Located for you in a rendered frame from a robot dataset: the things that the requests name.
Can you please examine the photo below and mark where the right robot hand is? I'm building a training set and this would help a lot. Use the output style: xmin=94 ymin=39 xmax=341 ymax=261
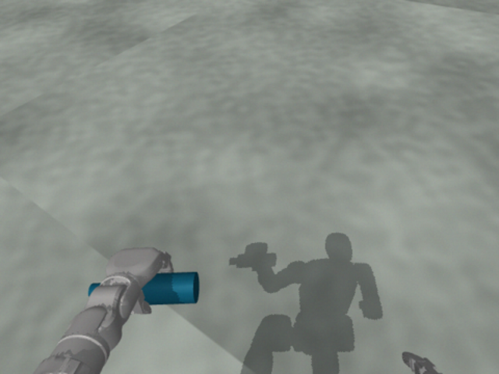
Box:
xmin=402 ymin=351 xmax=442 ymax=374

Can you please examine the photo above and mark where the bottle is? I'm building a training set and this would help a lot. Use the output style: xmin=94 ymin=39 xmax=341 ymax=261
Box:
xmin=88 ymin=272 xmax=200 ymax=305

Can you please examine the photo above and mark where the left robot hand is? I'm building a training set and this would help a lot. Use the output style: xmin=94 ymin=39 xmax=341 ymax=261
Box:
xmin=106 ymin=248 xmax=174 ymax=314

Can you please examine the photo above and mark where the left robot arm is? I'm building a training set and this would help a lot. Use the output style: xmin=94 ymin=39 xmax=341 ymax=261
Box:
xmin=33 ymin=273 xmax=140 ymax=374

